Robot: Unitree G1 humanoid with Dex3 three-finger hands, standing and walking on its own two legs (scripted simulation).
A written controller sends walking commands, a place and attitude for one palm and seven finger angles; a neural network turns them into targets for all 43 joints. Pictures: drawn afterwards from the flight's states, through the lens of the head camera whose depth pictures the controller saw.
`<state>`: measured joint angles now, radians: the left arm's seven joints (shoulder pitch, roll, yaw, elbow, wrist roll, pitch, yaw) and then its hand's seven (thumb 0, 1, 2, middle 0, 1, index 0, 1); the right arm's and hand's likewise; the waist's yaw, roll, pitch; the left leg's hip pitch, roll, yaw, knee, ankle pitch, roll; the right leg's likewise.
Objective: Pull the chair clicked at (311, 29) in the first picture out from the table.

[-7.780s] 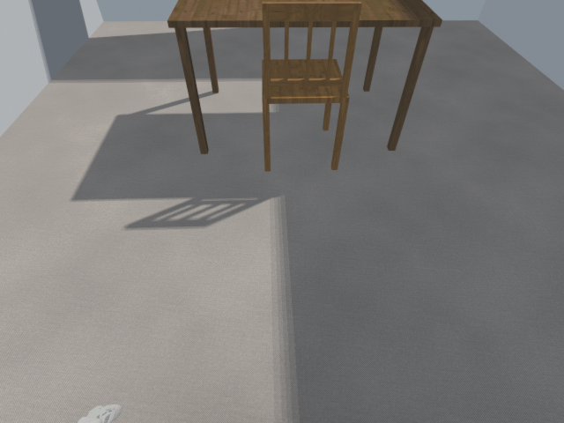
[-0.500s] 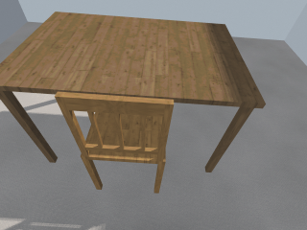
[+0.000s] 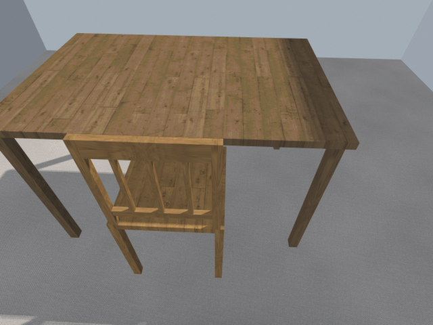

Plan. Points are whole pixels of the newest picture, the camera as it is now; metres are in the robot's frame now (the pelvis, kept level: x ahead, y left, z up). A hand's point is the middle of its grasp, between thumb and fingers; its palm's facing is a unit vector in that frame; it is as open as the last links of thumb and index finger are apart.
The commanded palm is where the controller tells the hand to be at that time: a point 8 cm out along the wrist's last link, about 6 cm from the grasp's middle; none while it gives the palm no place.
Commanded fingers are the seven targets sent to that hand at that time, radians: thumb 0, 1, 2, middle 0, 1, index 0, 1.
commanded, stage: come to a stop and stand still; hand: left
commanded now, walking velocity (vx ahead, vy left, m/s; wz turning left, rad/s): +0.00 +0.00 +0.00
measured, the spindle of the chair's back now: (155, 187) +0.50 +0.20 -0.12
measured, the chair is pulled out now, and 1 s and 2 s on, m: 0.00 0.00 0.00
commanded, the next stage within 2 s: look again from close up in 0.06 s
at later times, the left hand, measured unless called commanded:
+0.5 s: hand out of the picture -0.02 +0.18 -0.17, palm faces +0.03 -0.99 -0.17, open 7.3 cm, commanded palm none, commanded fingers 0.00 0.90 0.90 -0.20 -0.30 -0.20 -0.30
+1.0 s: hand out of the picture -0.01 +0.21 -0.17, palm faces +0.01 -0.99 -0.16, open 7.3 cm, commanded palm none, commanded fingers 0.00 0.90 0.90 -0.20 -0.30 -0.20 -0.30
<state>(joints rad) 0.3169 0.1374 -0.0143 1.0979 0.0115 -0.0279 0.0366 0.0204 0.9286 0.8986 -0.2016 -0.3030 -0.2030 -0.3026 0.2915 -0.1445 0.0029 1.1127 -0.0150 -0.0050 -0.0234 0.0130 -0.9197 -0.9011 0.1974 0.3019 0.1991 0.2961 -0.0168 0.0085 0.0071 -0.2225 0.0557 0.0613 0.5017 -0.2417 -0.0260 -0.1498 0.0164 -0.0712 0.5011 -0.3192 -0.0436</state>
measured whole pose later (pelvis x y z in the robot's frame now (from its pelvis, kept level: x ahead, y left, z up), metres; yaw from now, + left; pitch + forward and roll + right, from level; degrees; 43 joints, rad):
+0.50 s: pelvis +0.00 +0.02 +0.01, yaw +0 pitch -1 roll +0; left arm 0.35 0.14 -0.01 1.11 0.01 -0.03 0.04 0.01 0.91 0.90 -0.20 -0.30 -0.20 -0.30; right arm 0.27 -0.14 0.01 1.14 -0.01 -0.01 -0.02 0.01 -0.92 -0.90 0.20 0.30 0.20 0.30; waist 0.00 -0.01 0.02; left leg -0.20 0.04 0.07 0.44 -0.21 0.00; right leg -0.13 0.00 -0.06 0.44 -0.28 -0.02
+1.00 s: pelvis +0.00 +0.05 +0.01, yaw -1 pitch -1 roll +0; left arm 0.34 0.14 -0.01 1.11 0.01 -0.02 0.04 0.01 0.91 0.90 -0.20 -0.30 -0.20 -0.30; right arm 0.28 -0.14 0.01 1.15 -0.01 -0.02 -0.02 0.01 -0.92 -0.90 0.20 0.30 0.20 0.30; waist 0.00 -0.02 0.02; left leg -0.19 -0.01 0.11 0.42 -0.22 0.04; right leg -0.12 -0.05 -0.03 0.42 -0.27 0.03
